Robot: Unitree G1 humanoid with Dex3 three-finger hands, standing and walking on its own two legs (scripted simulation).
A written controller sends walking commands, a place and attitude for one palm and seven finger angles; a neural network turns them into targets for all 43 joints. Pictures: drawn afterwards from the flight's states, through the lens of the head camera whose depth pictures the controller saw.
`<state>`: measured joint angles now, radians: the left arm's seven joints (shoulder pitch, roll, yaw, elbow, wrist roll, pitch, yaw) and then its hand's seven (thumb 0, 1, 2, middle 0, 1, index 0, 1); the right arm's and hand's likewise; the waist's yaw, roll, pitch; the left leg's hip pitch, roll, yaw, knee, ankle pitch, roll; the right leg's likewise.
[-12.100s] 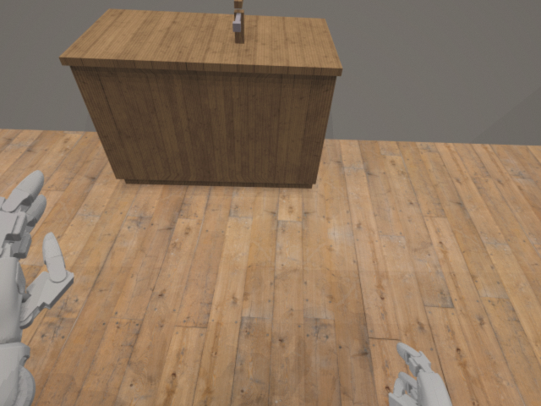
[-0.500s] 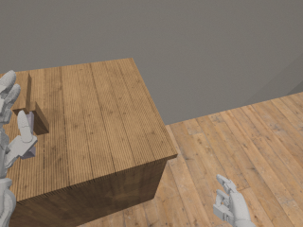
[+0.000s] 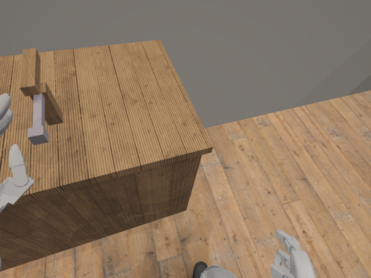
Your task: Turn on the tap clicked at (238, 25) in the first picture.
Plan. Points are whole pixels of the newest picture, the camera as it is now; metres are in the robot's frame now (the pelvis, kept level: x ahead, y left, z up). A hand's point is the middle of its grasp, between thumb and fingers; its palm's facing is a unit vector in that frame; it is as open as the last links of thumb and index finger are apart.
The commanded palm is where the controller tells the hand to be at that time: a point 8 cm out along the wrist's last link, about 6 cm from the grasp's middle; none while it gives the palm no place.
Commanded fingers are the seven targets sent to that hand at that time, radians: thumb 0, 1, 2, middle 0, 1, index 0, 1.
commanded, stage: come to a stop and stand still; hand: left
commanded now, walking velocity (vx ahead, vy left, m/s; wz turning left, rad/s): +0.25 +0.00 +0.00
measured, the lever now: (38, 135) +0.36 +0.34 +0.06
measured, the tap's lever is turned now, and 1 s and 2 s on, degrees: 0 0 0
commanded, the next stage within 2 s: look again from close up in 1.60 s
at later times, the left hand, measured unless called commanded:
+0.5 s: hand out of the picture +0.17 +0.26 +0.17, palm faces +0.35 -0.86 -0.37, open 7.5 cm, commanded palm +0.11 +0.29 +0.19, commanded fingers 0.00 0.90 0.90 -0.20 -0.30 -0.20 -0.30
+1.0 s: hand (44, 199) +0.20 +0.22 +0.15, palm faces +0.16 -0.90 -0.40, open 7.4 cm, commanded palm +0.15 +0.29 +0.19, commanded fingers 0.00 0.90 0.90 -0.20 -0.30 -0.20 -0.30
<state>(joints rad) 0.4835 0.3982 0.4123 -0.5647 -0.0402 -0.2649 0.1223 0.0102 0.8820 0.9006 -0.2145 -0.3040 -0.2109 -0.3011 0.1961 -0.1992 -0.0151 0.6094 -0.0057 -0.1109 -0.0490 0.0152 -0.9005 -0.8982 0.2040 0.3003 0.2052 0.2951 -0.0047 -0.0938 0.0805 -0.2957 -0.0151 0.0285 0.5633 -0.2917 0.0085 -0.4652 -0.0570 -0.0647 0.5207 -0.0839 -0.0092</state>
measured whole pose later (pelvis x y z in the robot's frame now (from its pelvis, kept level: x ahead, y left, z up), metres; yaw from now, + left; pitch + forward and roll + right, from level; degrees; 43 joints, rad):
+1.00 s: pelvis -0.04 +0.02 +0.01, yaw -4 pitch +0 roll -1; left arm 0.49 0.36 0.31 -0.50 -0.04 -0.20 0.05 0.01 0.88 0.90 -0.21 -0.30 -0.21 -0.30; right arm 0.17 -0.20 -0.01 0.54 0.03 -0.09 0.00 0.01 -0.90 -0.90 0.20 0.30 0.20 0.30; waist -0.03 -0.02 0.06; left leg -0.29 -0.01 0.05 0.55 -0.26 0.04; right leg -0.23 0.04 -0.01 0.52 -0.29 -0.03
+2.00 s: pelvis -0.03 +0.04 +0.02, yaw -3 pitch -1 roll -1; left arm 0.41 0.36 0.34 -0.45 -0.03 -0.18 0.10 0.01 0.88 0.90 -0.21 -0.30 -0.21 -0.30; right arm 0.21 -0.20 0.02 0.58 0.01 -0.09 -0.04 0.02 -0.90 -0.90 0.20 0.30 0.21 0.30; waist 0.03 -0.01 0.02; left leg -0.22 -0.04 0.04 0.42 -0.19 0.07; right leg -0.14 0.01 -0.03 0.37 -0.22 0.00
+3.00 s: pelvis -0.01 -0.03 -0.01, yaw +0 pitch +3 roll +1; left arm 0.47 0.29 0.37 -0.39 -0.18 -0.04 0.10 0.01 0.89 0.90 -0.21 -0.30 -0.21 -0.30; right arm 0.22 -0.26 0.00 0.65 0.02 -0.18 -0.07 0.02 -0.90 -0.90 0.20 0.30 0.21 0.30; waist 0.06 0.03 -0.07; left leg -0.37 -0.01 -0.03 0.66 -0.33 -0.01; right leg -0.30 0.04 -0.09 0.67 -0.42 -0.08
